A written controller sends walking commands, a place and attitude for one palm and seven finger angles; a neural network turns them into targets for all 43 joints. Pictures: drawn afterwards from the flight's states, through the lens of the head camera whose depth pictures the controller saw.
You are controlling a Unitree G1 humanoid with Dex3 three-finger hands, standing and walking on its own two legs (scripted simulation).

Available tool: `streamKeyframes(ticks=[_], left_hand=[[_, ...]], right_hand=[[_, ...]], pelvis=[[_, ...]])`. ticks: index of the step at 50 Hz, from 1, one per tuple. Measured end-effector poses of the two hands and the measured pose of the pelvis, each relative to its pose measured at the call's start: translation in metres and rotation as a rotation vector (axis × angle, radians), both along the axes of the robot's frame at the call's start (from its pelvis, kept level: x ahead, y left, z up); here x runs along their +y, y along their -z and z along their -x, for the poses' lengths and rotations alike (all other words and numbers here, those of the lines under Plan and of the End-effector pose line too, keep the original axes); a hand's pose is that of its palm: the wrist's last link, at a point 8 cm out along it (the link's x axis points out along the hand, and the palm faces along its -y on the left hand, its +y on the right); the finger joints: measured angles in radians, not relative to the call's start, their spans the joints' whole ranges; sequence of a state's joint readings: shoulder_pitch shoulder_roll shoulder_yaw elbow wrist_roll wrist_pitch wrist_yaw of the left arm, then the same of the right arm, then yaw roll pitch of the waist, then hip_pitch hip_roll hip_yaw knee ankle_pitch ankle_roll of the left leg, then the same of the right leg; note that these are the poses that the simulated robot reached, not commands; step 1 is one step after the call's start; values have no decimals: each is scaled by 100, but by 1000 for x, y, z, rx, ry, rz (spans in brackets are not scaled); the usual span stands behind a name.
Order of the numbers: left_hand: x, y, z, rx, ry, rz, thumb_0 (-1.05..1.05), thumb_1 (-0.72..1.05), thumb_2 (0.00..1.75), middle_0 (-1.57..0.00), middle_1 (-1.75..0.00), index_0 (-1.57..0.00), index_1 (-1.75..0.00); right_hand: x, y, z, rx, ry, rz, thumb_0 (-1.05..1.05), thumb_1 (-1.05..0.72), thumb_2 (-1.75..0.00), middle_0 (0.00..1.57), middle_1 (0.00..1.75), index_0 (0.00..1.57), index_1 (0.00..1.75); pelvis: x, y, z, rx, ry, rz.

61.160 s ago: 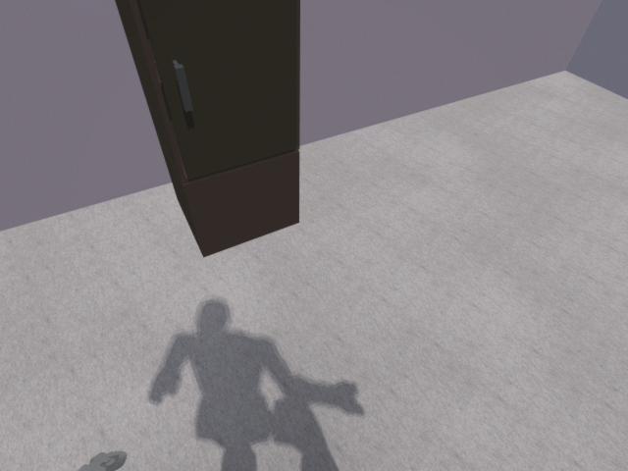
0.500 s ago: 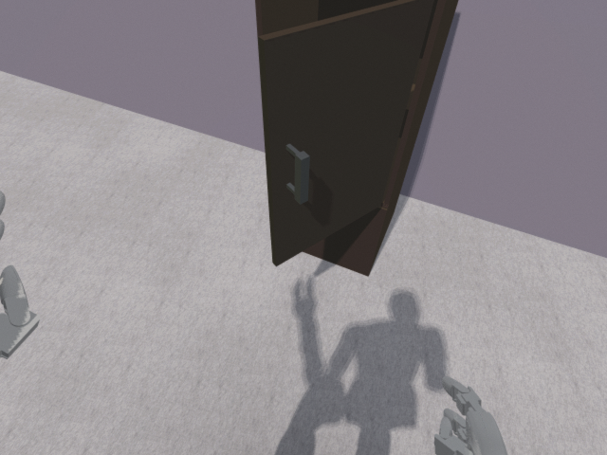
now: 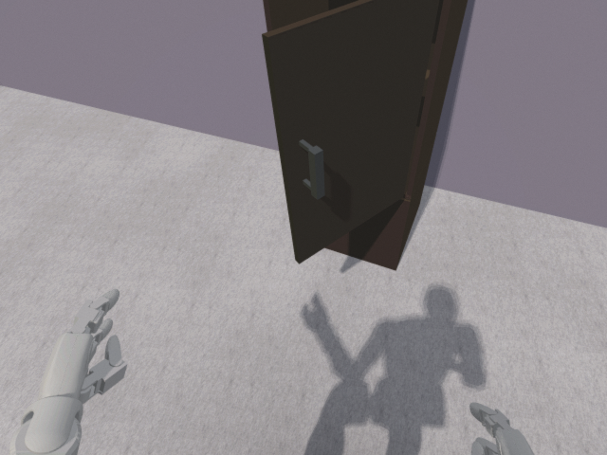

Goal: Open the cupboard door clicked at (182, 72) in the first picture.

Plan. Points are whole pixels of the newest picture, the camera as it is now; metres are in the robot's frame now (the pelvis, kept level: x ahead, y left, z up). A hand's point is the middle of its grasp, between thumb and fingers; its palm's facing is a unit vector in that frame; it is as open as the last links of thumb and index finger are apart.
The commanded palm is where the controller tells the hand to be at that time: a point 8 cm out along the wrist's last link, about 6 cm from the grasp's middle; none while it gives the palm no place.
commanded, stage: let the arm hang, fingers relaxed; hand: left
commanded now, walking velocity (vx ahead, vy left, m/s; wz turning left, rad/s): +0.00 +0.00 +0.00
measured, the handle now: (311, 169) +0.65 +0.03 -0.01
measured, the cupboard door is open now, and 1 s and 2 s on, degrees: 61 61 61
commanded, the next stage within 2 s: look to check the result in 0.98 s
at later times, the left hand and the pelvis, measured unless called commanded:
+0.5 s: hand out of the picture -0.01 +0.18 -0.16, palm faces +0.04 -0.97 -0.25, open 7.3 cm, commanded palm none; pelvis -0.01 -0.02 +0.01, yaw +1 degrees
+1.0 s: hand out of the picture +0.01 +0.16 -0.17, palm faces +0.05 -0.98 -0.17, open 7.3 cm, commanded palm none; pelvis +0.01 +0.00 +0.01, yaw +0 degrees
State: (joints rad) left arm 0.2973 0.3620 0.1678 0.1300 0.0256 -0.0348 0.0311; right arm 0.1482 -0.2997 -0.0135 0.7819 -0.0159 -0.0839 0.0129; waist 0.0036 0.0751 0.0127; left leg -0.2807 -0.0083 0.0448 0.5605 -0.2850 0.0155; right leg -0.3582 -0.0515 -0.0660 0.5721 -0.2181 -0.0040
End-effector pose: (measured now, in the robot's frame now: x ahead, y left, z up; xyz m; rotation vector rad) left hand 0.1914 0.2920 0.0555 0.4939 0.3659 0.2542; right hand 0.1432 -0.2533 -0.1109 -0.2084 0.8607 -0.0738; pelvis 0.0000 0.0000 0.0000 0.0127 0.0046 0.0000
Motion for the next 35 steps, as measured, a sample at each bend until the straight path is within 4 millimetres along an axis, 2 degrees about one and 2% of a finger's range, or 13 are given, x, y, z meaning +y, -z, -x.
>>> streamKeyframes(ticks=[2,4,7,9,11,14,19,23,26,35], left_hand=[[-13,58,17,241,-25,79,1,91,90,-19,-30,-19,-30],[-34,107,43,438,-32,160,1,91,90,-19,-30,-19,-29],[-70,162,89,656,-49,293,1,91,90,-20,-30,-19,-29],[-92,186,118,760,-72,377,1,92,90,-20,-30,-20,-29],[-91,194,131,762,-154,412,-2,98,90,-21,-30,-20,-30],[-85,197,150,806,-185,413,-3,100,90,-21,-30,-20,-30],[-74,191,182,894,-240,384,-1,97,90,-20,-30,-20,-30],[-65,185,199,948,-278,356,0,94,90,-20,-30,-20,-30],[-62,182,205,968,-296,347,0,93,90,-20,-30,-20,-30],[-72,186,194,958,-279,386,1,91,90,-20,-30,-19,-30]], right_hand=[[-7,9,8,40,17,2,1,-91,-90,20,30,20,30],[-14,13,22,91,36,10,1,-91,-90,20,30,20,30],[-21,15,54,206,60,39,1,-91,-90,20,30,20,30],[-22,14,79,295,74,59,1,-91,-90,20,30,20,30],[-22,13,105,387,77,73,1,-91,-90,20,30,20,30],[-17,14,136,496,85,68,1,-91,-90,20,30,20,30],[-3,22,165,575,112,15,1,-91,-90,20,30,20,30],[12,29,176,596,127,-34,1,-91,-90,20,30,20,30],[23,33,182,606,131,-62,1,-91,-90,20,30,20,30],[44,32,184,616,138,-90,1,-91,-90,20,30,20,30]], pelvis=[[-2,2,3,-4,6,-8],[-6,3,6,-9,7,-14],[-13,4,9,-19,-2,-18],[-17,3,10,-26,-10,-14],[-21,1,10,-28,-22,-6],[-25,-2,11,-30,-31,6],[-23,-5,9,-33,-30,14],[-20,-7,8,-32,-22,12],[-17,-7,7,-31,-17,10],[-10,-9,1,-33,-9,5]])
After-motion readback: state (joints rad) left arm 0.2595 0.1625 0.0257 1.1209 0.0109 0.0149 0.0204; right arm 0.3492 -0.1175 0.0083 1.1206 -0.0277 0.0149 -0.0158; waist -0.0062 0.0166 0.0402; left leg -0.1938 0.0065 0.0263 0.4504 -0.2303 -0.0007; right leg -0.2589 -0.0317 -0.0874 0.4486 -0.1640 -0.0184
